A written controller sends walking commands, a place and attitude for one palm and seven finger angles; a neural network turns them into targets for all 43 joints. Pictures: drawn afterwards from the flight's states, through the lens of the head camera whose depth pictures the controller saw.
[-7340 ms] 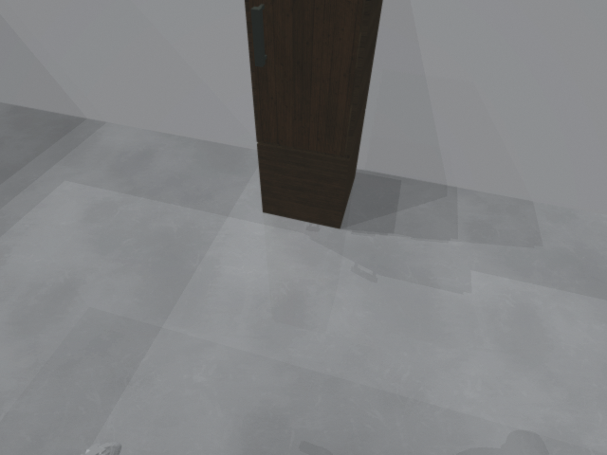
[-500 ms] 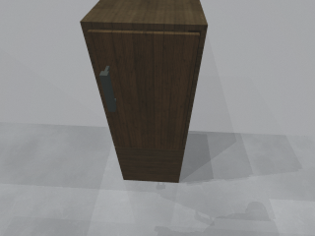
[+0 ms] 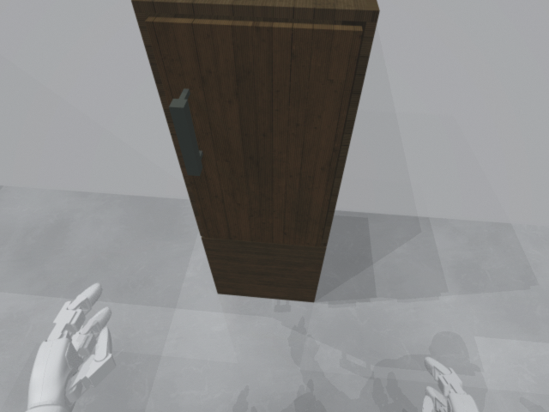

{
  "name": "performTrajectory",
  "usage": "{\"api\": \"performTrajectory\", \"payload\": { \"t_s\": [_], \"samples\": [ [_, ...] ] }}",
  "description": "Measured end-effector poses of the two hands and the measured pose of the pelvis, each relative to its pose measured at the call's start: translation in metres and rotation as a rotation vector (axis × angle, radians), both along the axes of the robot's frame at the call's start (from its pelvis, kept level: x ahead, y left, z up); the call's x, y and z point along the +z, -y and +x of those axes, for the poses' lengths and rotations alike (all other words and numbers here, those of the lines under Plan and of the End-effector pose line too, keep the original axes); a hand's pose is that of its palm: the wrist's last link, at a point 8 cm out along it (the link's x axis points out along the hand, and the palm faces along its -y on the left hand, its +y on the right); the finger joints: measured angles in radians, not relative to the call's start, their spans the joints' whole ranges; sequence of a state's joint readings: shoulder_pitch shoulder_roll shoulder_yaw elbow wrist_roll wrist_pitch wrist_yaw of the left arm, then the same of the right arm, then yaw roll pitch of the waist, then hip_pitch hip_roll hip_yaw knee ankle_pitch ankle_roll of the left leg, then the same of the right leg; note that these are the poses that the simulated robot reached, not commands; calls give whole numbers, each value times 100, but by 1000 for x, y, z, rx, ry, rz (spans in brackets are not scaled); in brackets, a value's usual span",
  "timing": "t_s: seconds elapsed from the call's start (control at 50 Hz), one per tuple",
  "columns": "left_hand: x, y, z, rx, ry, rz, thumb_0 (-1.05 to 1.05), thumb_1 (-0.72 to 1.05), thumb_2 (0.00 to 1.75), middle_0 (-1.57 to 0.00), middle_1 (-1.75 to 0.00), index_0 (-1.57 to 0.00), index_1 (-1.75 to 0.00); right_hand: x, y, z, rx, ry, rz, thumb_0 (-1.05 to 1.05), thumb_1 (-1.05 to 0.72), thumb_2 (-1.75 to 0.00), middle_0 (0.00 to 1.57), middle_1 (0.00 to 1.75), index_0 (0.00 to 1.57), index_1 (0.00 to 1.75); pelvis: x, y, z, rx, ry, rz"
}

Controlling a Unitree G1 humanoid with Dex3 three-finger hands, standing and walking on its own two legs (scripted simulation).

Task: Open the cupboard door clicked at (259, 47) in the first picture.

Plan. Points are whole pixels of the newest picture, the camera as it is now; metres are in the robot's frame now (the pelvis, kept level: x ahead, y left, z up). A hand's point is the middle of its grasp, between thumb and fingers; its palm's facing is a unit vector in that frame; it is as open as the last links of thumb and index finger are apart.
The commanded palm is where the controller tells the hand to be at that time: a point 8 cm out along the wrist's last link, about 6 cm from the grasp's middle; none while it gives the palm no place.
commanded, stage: raise the hand with hooked fingers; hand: left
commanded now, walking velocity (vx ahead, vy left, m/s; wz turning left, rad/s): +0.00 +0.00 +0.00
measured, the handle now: (190, 133) +0.58 +0.20 +0.07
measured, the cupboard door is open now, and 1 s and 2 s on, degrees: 0 0 0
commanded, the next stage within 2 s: move the hooked fingers beside the handle in 1.90 s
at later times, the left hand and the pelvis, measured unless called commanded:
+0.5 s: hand (98, 343) +0.21 +0.26 +0.00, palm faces +0.00 -1.00 -0.05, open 10.3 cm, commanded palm +0.18 +0.31 +0.01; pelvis +0.00 +0.02 -0.06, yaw +1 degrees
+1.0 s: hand (76, 296) +0.25 +0.29 +0.04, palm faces +0.01 -1.00 -0.05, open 13.2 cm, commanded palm +0.23 +0.34 +0.05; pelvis +0.01 +0.03 -0.03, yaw +1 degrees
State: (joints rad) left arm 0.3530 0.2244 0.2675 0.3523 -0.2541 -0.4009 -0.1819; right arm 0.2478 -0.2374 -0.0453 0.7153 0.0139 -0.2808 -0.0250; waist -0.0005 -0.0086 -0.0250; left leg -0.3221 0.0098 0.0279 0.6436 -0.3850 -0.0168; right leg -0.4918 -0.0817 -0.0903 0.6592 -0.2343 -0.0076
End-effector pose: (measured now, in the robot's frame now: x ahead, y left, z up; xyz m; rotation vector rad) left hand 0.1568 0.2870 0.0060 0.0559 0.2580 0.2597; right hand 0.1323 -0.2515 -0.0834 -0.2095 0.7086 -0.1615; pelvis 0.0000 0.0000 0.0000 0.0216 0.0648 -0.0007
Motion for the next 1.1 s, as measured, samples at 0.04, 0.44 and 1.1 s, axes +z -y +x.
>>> {"api": "performTrajectory", "payload": {
  "t_s": [0.04,0.44,1.1],
  "samples": [
    [1,-3,-1,-61,114,26,1,80,85,-21,-36,-21,-37,-2,-5,20,50,87,-1,1,-90,-90,20,30,20,30,-14,2,-4,3,-51,4],
    [-8,-18,29,-273,183,-27,1,35,66,-24,-65,-24,-66,-36,-51,50,100,101,1,1,-90,-90,20,30,20,30,-61,-20,-3,29,-153,-65],
    [48,-61,87,-252,222,-19,-1,-40,34,-29,-114,-29,-114,0,-48,36,102,76,-45,1,-90,-90,21,30,20,30,-26,-30,9,26,-69,-63]
  ]
}}
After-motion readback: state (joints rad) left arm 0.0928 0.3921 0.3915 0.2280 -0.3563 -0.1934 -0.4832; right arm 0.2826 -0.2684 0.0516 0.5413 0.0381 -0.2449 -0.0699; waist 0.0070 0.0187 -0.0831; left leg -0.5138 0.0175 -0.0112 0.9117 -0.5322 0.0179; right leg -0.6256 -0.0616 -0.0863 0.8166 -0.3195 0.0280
